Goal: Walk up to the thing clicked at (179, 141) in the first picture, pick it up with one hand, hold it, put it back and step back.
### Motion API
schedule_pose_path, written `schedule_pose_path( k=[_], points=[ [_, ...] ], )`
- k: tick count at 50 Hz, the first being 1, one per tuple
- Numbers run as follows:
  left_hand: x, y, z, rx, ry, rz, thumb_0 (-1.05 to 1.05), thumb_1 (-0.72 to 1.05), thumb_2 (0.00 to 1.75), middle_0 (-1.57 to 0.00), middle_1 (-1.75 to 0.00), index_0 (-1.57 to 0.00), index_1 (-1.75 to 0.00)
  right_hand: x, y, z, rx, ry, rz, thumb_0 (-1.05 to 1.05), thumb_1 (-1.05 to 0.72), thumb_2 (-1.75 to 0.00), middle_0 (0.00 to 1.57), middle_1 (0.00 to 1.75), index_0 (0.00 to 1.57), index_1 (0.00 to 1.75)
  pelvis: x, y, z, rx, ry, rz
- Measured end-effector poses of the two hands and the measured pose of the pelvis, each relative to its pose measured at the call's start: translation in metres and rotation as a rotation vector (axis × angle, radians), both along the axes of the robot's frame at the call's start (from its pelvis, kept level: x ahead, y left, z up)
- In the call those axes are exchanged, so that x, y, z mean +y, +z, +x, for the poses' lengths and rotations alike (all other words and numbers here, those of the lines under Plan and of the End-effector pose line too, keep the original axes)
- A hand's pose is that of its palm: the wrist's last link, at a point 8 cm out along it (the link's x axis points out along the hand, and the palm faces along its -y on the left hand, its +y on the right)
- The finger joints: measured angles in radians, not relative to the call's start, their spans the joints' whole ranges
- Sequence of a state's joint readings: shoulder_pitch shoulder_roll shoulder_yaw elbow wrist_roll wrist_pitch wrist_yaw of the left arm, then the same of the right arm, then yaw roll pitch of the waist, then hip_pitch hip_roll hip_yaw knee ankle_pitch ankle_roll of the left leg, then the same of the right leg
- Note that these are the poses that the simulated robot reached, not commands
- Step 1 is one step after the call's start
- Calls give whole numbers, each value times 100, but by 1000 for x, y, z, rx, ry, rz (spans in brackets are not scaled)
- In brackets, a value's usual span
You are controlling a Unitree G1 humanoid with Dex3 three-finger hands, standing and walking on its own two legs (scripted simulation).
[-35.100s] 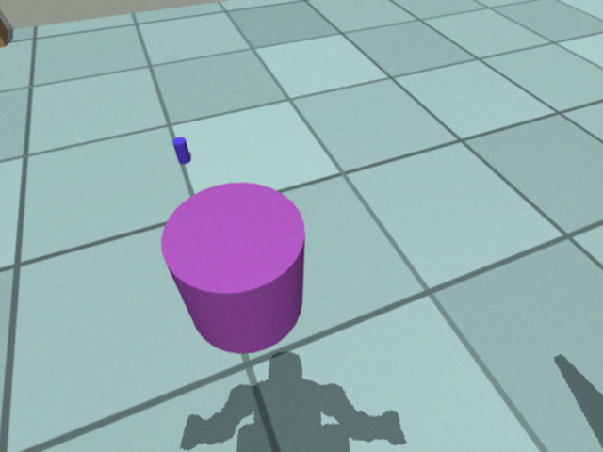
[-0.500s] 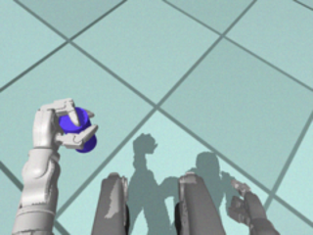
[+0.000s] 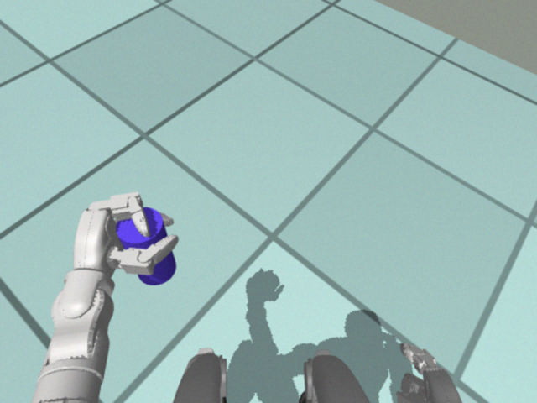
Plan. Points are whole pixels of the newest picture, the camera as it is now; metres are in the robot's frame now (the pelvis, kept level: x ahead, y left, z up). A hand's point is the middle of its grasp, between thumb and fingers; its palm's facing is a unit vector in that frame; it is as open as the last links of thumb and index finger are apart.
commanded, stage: lift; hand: left
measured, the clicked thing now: (149, 248) +0.35 +0.18 -0.02
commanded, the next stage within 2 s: hold in 0.74 s
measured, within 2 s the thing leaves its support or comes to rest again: neither
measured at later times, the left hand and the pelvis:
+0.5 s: hand (144, 217) +0.35 +0.16 +0.08, palm faces -0.04 -1.00 +0.00, open 5.2 cm; pelvis +0.01 -0.01 +0.04, yaw +0 degrees
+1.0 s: hand (146, 203) +0.35 +0.16 +0.10, palm faces -0.05 -1.00 +0.01, open 5.2 cm; pelvis +0.02 -0.01 +0.06, yaw +0 degrees
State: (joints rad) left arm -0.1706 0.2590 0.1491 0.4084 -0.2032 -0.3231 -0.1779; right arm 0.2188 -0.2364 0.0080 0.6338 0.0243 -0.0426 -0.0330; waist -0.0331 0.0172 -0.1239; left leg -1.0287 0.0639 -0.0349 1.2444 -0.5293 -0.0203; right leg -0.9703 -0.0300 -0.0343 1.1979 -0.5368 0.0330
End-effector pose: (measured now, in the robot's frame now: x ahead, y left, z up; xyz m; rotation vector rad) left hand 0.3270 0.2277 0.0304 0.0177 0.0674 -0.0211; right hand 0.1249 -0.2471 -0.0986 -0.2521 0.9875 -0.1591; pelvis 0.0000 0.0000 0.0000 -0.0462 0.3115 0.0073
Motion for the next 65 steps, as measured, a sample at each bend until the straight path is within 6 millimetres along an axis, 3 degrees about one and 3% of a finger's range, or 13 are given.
schedule_pose_path(
  k=[20,44,65],
  points=[
    [-11,44,0,-17,-18,-12,4,-8,96,-83,-99,-136,-138,-2,39,6,-27,-10,0,1,-91,-89,20,30,20,30,-5,38,8,-100,0,16],
    [-16,70,10,-31,-26,-30,4,-8,96,-82,-99,-137,-140,-7,58,11,-14,-35,-9,1,-90,-89,20,30,20,30,-8,59,24,-161,-2,23],
    [-16,82,1,-32,-18,-21,4,-7,95,-82,-100,-134,-139,-5,72,15,-48,-28,-4,1,-91,-90,20,30,20,30,-6,69,22,-210,-4,27]
  ],
)
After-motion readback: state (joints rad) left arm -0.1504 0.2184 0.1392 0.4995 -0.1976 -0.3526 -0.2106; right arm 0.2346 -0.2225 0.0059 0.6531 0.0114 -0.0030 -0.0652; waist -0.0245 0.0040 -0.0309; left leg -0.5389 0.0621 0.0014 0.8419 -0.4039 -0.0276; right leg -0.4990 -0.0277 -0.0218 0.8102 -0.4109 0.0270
